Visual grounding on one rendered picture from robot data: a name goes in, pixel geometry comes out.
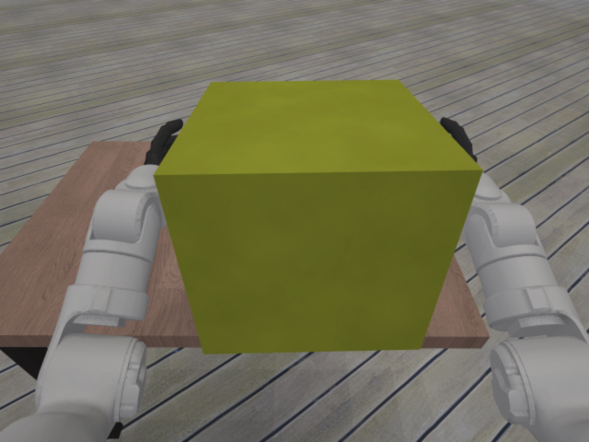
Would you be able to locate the carton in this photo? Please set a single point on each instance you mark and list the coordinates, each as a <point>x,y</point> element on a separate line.
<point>314,216</point>

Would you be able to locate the robot left upper arm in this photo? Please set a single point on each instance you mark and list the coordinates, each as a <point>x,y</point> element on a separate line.
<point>92,382</point>

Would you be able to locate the table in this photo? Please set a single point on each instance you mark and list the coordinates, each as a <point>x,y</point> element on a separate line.
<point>43,259</point>

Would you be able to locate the robot right hand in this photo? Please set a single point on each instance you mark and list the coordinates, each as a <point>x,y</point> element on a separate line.
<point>458,133</point>

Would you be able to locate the robot left forearm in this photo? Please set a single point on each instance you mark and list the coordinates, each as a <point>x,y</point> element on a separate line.
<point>110,286</point>

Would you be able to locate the robot right upper arm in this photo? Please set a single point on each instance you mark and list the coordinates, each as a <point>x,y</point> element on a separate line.
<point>542,384</point>

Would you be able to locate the robot right forearm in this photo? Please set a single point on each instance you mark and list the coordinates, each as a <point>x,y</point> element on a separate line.
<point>522,295</point>

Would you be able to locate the robot left hand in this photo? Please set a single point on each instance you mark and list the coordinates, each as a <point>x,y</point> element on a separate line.
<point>162,142</point>

